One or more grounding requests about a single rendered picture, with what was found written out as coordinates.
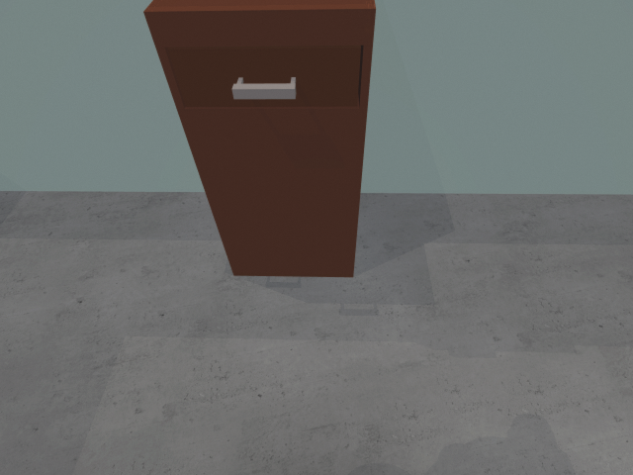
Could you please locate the cabinet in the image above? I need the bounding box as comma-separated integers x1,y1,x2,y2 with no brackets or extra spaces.
143,0,376,277

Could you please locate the drawer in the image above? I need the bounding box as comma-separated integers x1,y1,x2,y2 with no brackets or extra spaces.
168,46,361,107

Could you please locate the handle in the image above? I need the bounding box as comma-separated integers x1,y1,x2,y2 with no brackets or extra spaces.
231,77,296,99

